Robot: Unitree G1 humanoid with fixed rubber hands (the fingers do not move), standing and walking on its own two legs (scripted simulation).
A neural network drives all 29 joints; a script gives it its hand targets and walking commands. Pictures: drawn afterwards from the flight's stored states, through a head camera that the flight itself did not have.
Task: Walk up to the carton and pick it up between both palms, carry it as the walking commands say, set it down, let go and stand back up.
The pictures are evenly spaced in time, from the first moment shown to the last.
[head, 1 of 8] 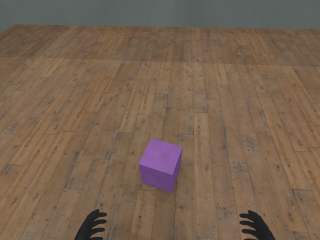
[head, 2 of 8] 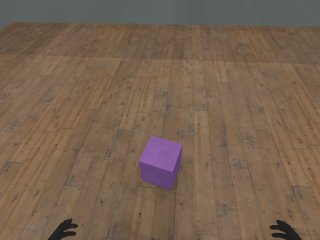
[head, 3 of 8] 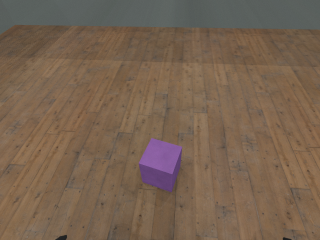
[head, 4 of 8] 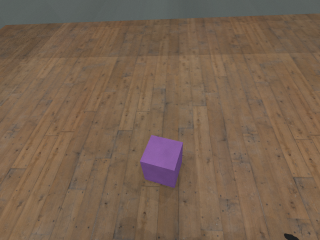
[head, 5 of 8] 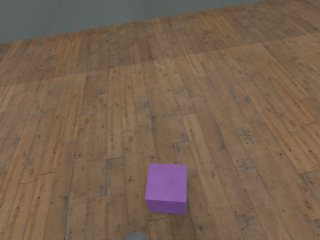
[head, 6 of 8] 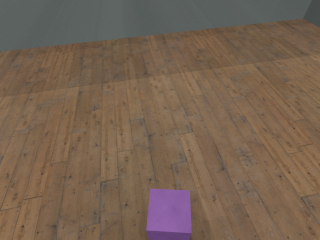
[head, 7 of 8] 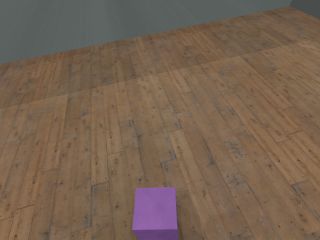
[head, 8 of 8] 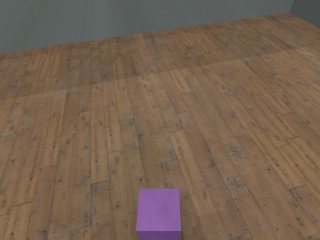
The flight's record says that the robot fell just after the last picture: no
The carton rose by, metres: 0.00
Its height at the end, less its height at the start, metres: +0.00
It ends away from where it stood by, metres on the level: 0.00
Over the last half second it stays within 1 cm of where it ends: yes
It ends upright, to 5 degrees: yes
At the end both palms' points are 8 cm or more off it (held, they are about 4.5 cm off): yes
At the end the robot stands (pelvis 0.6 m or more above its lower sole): yes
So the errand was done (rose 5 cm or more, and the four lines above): no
